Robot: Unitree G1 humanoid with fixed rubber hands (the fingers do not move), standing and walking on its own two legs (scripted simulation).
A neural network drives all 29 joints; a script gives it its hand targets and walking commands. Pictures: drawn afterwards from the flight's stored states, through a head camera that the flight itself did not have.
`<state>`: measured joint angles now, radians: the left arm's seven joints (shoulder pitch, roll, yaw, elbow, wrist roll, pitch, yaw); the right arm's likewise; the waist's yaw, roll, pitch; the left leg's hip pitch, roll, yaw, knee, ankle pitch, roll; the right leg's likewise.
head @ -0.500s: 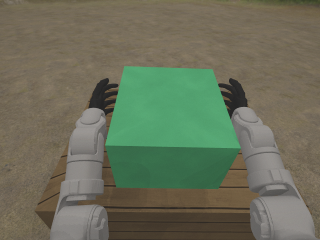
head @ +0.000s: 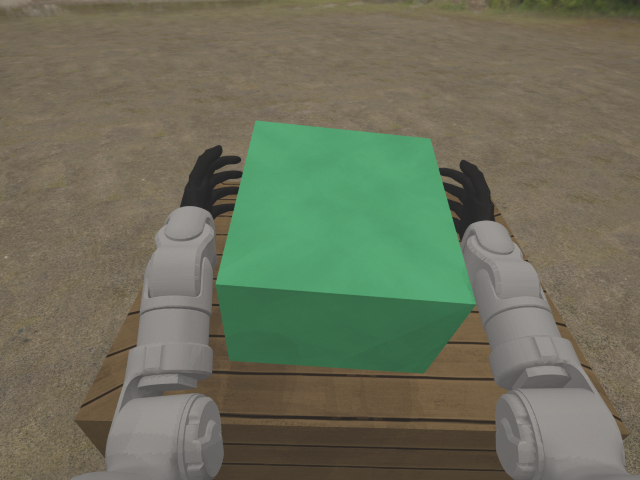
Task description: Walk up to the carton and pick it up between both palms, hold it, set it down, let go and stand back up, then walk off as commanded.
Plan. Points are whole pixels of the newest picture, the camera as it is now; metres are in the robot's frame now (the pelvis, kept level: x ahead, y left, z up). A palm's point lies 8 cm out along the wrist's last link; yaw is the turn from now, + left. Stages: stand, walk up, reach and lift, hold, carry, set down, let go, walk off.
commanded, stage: set down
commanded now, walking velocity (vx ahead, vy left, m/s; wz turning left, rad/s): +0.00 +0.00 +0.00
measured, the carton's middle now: (336, 242) +0.39 +0.00 +0.15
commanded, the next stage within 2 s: none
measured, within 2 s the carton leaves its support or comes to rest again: neither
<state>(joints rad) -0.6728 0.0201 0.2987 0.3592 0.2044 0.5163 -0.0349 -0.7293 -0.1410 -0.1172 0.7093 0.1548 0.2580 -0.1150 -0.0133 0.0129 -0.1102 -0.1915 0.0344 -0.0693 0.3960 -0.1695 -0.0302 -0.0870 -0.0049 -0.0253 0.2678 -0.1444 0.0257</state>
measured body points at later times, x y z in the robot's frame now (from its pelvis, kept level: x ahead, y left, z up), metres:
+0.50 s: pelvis +0.03 -0.01 +0.00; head +0.00 +0.00 +0.45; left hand +0.39 +0.17 +0.15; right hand +0.42 -0.17 +0.13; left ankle +0.03 +0.13 -0.75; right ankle +0.00 -0.14 -0.75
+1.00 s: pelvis +0.02 -0.01 +0.00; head +0.00 +0.00 +0.45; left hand +0.38 +0.18 +0.12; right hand +0.43 -0.16 +0.11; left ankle +0.03 +0.13 -0.75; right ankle +0.00 -0.14 -0.75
